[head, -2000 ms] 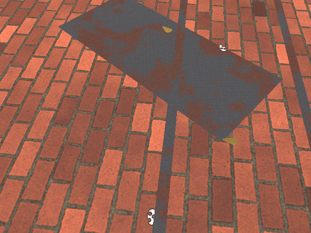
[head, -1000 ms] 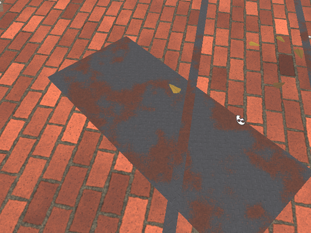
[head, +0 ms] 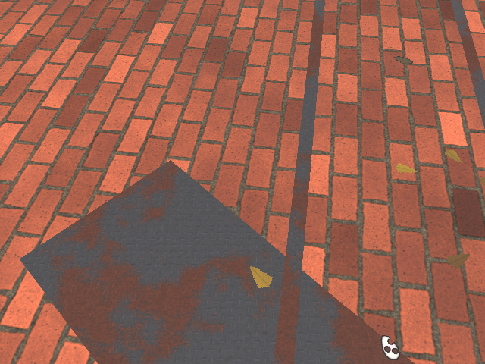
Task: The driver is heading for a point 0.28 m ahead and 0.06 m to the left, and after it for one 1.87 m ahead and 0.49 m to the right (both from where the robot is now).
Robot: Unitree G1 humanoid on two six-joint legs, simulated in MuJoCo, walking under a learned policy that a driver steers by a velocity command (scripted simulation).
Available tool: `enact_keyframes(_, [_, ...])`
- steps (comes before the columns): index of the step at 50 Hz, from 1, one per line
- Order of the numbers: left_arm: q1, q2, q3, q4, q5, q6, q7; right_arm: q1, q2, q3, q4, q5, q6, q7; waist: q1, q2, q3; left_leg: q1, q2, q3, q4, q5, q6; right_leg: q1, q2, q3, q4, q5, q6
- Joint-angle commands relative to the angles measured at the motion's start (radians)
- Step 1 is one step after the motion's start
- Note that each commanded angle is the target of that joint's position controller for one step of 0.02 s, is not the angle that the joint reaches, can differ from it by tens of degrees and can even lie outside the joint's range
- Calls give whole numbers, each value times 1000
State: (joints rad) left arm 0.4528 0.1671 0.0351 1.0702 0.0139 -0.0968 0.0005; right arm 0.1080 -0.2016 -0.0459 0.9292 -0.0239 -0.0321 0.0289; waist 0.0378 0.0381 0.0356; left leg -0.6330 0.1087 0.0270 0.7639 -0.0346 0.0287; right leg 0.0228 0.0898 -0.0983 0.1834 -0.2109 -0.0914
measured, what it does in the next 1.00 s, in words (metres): walks ahead, turning right: left foot, then right foot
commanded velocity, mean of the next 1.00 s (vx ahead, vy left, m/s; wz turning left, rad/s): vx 0.50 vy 0.00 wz -0.35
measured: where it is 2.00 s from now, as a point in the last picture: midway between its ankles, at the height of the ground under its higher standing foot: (320, 252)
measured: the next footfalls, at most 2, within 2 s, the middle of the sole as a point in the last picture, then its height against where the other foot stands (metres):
left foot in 0.18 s outside the picture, level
right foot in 0.74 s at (298, 355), level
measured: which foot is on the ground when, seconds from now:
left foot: up 0.00-0.16, down 0.18-0.74, up 0.76-1.00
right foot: down 0.00-0.20, up 0.22-0.72, down 0.74-1.00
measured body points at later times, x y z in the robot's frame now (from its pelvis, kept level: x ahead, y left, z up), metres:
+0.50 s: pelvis +0.27 +0.05 +0.00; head +0.29 +0.06 +0.45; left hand +0.38 +0.29 -0.15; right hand +0.22 -0.19 -0.14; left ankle +0.23 +0.11 -0.75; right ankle +0.36 -0.11 -0.67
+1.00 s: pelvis +0.52 -0.05 +0.00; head +0.54 -0.07 +0.45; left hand +0.64 +0.20 -0.13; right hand +0.56 -0.33 -0.12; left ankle +0.67 +0.09 -0.67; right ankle +0.49 -0.07 -0.75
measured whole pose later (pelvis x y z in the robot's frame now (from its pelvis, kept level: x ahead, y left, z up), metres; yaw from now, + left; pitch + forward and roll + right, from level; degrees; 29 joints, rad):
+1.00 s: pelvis +0.52 -0.05 +0.00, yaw -24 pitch +1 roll +0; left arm 0.34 0.25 0.08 0.94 0.00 -0.05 0.00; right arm 0.12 -0.24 -0.05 0.81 -0.04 -0.04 0.01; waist 0.03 0.03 0.05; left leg -0.63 0.14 -0.03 1.00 -0.21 -0.04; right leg -0.12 0.16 0.01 0.30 -0.18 -0.15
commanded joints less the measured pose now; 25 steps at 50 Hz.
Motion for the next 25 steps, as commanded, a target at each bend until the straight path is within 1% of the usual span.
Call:
enact_keyframes(1, [60, 126, 19, -21, 6, -14, 11, -108, -29, 5, -76, 6, -11, 2, 9, -99, 76, -15, -35, 39, -91, 42, 18, -9, -287, 93, -77, 360, -95])
enact_keyframes(3, [79, 124, 19, -9, 13, -12, 19, -142, -35, 4, -94, 5, -15, 3, 14, -98, 89, -23, -49, 38, -129, 7, 44, 58, -314, 66, -53, 409, -92])
enact_keyframes(4, [94, 121, 18, 1, 12, -10, 22, -161, -41, 2, -105, 1, -18, 3, 17, -96, 96, -16, -53, 45, -150, -26, 56, 83, -325, 78, -30, 458, -95])
enact_keyframes(5, [95, 125, 18, 8, 12, -7, 24, -162, -45, -1, -111, -2, -23, 1, 8, -97, 97, 3, -63, 55, -175, -68, 69, 106, -333, 85, 5, 540, -97])
enact_keyframes(6, [79, 136, 19, 8, 13, -5, 26, -135, -50, -5, -106, -3, -28, -3, -12, -102, 82, 59, -86, 69, -201, -113, 84, 115, -333, 84, 60, 678, -93])
enact_keyframes(7, [61, 151, 22, 6, 15, -2, 26, -68, -61, -11, -87, -3, -34, -10, -42, -113, 46, 155, -119, 83, -222, -156, 100, 112, -330, 83, 148, 831, -85])
enact_keyframes(8, [41, 162, 23, 3, 13, 2, 23, 66, -78, -23, -42, -4, -43, -18, -98, -103, -22, 310, -151, 92, -276, -143, 117, 90, -308, 77, 298, 899, -73])
enact_keyframes(9, [18, 156, 19, -11, 2, 2, 19, 252, -120, -41, 16, -19, -56, -29, -172, -72, -124, 582, -100, 37, -313, -88, 147, -57, -266, 58, 509, 756, -53])
enact_keyframes(10, [48, 81, -2, -56, -34, -1, 6, 402, -232, -69, 35, -47, -64, -42, -190, 85, -274, 906, 192, -319, -349, -195, 226, -381, -163, 4, 860, 316, -11])
enact_keyframes(11, [105, 93, 11, -46, -40, 4, 9, 382, -251, -77, 29, -23, -49, -30, -153, 164, -364, 970, 357, -655, -471, -178, 297, -566, -26, 64, 1120, -308, -3])
enact_keyframes(12, [16, 150, 30, -55, -18, 13, 13, 269, -203, -65, 9, 1, -41, -25, -118, 21, -221, 827, 306, -516, -487, -228, 258, -620, -102, 151, 1151, -227, -15])
enact_keyframes(13, [-45, 121, 26, -72, -13, 12, 8, 181, -133, -45, -3, 5, -46, -22, -93, -9, -96, 671, 268, -384, -537, -223, 224, -622, -140, 150, 1108, -149, -15])
enact_keyframes(14, [-58, 93, 26, -70, -10, 17, 5, 140, -85, -32, -3, 3, -53, -22, -63, -19, -24, 565, 220, -281, -581, -200, 172, -591, -171, 146, 1045, -102, -14])
enact_keyframes(15, [-56, 83, 29, -71, 7, 32, -1, 137, -56, -22, 9, 6, -59, -28, -39, 11, 8, 497, 182, -202, -603, -155, 139, -558, -188, 145, 1005, -79, -7])
enact_keyframes(16, [-32, 63, 28, -63, 16, 47, -9, 146, -44, -17, 18, 6, -65, -34, -21, 26, 15, 465, 161, -142, -615, -119, 121, -529, -191, 139, 994, -61, 1])
enact_keyframes(17, [-36, 56, 31, -69, 18, 59, -15, 172, -48, -17, 26, 8, -74, -37, -16, 24, 14, 458, 156, -109, -620, -66, 119, -530, -189, 133, 993, -45, 6])
enact_keyframes(19, [-85, 50, 34, -94, 17, 74, -23, 206, -75, -23, 37, 12, -87, -40, -5, 19, 25, 475, 147, -36, -629, 16, 113, -592, -197, 121, 971, 12, 14])
enact_keyframes(20, [-120, 51, 34, -109, 16, 79, -26, 221, -81, -24, 40, 11, -90, -41, -8, 19, 31, 486, 143, -6, -634, 37, 109, -629, -202, 115, 954, 48, 18])
enact_keyframes(23, [-233, 57, 32, -156, 13, 82, -35, 265, -74, -19, 51, 7, -92, -44, -23, 25, 58, 517, 124, 71, -639, 100, 100, -704, -204, 92, 839, 152, 28])
enact_keyframes(25, [-307, 50, 25, -185, 11, 78, -42, 280, -74, -15, 55, 8, -92, -48, -34, 23, 72, 533, 111, 120, -632, 157, 93, -694, -192, 62, 708, 207, 31])
Keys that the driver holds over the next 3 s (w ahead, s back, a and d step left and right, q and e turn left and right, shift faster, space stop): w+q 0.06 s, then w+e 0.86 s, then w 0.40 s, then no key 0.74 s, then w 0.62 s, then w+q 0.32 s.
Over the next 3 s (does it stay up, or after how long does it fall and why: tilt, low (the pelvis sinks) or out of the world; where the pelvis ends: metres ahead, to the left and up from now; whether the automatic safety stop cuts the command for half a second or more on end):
stays up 1.13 -0.36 0.00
